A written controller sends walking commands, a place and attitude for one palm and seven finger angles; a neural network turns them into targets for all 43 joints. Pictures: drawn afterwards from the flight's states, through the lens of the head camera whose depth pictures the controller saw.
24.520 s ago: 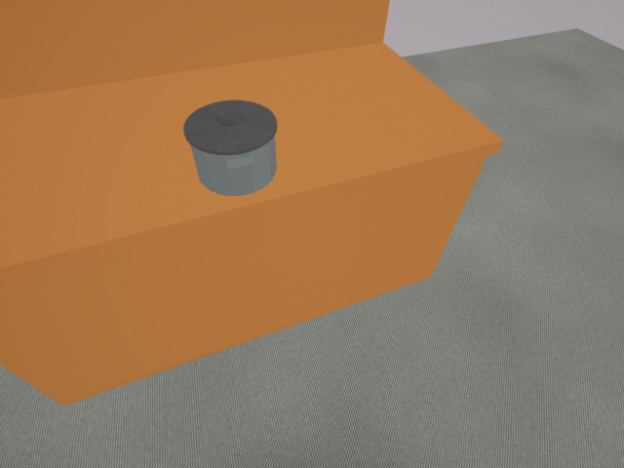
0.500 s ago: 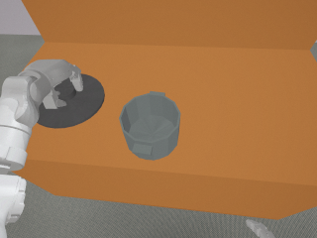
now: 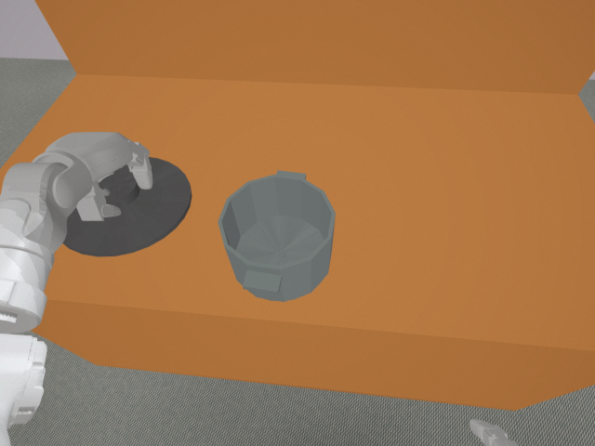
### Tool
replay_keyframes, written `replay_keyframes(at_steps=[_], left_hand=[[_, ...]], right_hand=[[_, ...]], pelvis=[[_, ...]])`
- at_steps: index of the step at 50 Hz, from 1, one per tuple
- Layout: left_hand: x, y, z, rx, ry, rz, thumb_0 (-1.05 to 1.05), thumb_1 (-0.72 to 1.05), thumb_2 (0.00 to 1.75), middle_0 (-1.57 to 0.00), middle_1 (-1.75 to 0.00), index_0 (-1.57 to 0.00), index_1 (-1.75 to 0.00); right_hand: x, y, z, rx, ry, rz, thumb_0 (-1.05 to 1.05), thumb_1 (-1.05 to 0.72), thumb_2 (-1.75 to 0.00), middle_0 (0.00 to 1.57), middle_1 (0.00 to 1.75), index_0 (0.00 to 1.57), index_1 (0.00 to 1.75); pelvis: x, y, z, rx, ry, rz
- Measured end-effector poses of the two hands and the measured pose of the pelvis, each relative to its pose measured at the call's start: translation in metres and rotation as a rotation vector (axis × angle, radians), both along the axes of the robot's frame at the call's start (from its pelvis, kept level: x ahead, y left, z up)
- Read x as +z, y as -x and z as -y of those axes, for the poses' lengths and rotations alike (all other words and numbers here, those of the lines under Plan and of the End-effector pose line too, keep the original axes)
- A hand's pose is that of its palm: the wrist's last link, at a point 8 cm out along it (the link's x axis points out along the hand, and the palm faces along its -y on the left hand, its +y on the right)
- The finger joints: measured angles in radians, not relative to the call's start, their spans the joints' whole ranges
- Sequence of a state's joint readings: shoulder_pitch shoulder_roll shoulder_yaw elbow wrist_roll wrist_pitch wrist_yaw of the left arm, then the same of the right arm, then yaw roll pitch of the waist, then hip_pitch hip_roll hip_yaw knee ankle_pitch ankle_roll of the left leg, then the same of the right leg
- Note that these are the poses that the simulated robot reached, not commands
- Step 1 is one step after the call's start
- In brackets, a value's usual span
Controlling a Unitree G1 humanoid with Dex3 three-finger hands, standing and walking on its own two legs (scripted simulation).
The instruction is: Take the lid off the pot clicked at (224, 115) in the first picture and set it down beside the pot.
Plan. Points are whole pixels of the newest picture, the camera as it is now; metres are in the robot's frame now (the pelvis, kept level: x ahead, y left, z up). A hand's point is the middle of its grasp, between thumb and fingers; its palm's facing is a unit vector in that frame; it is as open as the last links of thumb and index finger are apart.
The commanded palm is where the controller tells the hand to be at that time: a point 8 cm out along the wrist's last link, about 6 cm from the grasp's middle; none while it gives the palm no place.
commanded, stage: lower the lid onto the table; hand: left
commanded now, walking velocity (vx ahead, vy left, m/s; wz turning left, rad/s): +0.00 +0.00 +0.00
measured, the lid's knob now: (118, 189) +0.44 +0.27 +0.08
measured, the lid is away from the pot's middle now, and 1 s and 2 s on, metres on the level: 0.22 0.22 0.24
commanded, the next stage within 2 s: none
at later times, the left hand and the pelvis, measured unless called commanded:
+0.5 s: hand (116, 211) +0.41 +0.27 +0.07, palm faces -0.43 +0.01 -0.90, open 8.2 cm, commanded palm +0.42 +0.27 +0.14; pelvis +0.00 +0.01 +0.00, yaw -1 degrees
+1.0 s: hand (127, 218) +0.42 +0.27 +0.04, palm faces -0.46 -0.01 -0.89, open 8.2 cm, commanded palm +0.44 +0.27 +0.10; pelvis +0.00 +0.01 +0.00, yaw -2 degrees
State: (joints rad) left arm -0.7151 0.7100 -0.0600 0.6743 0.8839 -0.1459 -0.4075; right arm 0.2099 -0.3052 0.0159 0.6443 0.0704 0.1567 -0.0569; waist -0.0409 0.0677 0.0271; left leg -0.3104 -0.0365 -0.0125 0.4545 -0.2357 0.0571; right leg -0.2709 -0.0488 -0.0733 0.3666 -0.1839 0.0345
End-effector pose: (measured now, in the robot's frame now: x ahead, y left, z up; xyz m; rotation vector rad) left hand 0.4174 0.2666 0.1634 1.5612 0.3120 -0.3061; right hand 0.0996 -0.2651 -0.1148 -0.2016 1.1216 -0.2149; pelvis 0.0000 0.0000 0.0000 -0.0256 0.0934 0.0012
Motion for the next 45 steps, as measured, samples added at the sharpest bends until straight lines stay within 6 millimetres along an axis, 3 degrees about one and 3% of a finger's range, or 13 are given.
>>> replay_keyframes(at_steps=[10, 29, 45], left_hand=[[-0.016, -0.005, -0.003, -0.020, 0.003, -0.015, 0.00, 0.04, 1.01, -0.69, -0.85, -0.71, -0.85], [-0.038, -0.001, -0.004, -0.032, 0.052, -0.037, 0.00, 0.04, 1.01, -0.69, -0.85, -0.71, -0.84], [-0.065, -0.006, -0.003, -0.019, 0.034, -0.098, 0.00, 0.04, 1.01, -0.69, -0.85, -0.71, -0.85]], right_hand=[[-0.002, 0.011, -0.004, -0.031, 0.000, -0.034, 0.01, -0.91, -0.90, 0.20, 0.30, 0.20, 0.30], [-0.004, 0.011, -0.015, -0.028, 0.000, -0.034, 0.01, -0.91, -0.90, 0.20, 0.30, 0.20, 0.30], [-0.006, 0.037, -0.007, -0.069, 0.027, -0.093, 0.01, -0.91, -0.90, 0.20, 0.30, 0.20, 0.30]], pelvis=[[0.000, -0.002, -0.005, -0.011, 0.000, -0.015], [-0.002, -0.002, -0.011, -0.012, 0.003, -0.026], [-0.005, 0.001, -0.011, -0.024, 0.004, -0.046]])
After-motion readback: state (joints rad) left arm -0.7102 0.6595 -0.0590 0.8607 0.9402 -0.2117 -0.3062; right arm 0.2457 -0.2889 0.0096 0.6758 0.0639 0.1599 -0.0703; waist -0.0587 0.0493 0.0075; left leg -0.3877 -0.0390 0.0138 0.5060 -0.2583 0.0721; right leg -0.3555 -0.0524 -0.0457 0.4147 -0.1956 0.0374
